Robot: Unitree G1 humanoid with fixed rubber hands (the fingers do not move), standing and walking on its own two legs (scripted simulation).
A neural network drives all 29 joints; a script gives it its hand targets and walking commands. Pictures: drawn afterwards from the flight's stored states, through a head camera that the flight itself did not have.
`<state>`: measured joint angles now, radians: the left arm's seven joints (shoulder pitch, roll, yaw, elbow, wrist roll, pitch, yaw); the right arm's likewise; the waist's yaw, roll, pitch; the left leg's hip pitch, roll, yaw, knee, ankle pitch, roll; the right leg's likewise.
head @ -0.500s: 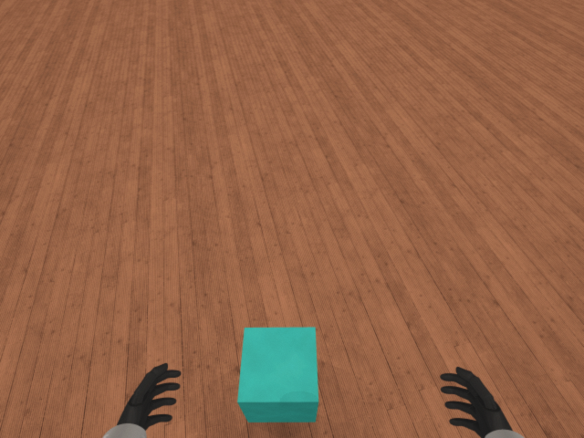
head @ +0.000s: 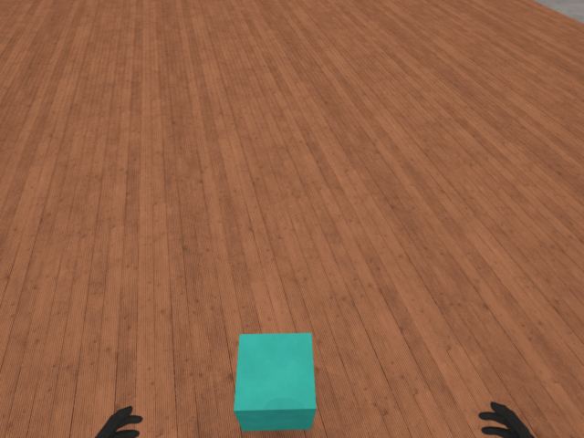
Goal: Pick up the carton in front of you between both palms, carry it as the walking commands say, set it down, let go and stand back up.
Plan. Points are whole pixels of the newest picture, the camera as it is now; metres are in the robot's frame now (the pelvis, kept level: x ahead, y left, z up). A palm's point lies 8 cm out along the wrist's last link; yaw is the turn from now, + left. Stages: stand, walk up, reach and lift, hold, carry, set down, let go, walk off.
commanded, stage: stand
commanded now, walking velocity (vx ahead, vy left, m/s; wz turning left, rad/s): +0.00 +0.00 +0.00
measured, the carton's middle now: (276, 383) +0.38 +0.07 -0.64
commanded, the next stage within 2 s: none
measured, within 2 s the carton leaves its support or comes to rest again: neither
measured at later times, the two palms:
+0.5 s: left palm out of the picture +0.08 +0.30 -0.10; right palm out of the picture +0.09 -0.30 -0.09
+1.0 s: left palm out of the picture +0.06 +0.30 -0.10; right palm out of the picture +0.08 -0.31 -0.09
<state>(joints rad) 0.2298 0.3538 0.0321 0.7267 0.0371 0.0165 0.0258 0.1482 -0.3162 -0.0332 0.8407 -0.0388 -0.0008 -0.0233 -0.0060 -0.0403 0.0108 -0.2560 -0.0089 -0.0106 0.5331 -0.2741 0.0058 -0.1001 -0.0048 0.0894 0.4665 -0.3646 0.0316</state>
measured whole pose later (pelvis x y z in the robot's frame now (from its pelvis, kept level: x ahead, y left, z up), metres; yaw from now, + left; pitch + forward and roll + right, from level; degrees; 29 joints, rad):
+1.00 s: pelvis -0.02 +0.00 +0.01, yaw +1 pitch -2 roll +0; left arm 0.19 0.39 0.01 0.95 0.02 0.00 0.02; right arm 0.11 -0.37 -0.01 1.02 -0.02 -0.01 -0.01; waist -0.01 -0.02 0.03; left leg -0.20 -0.01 -0.02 0.42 -0.18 0.00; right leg -0.04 0.00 0.08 0.37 -0.28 0.03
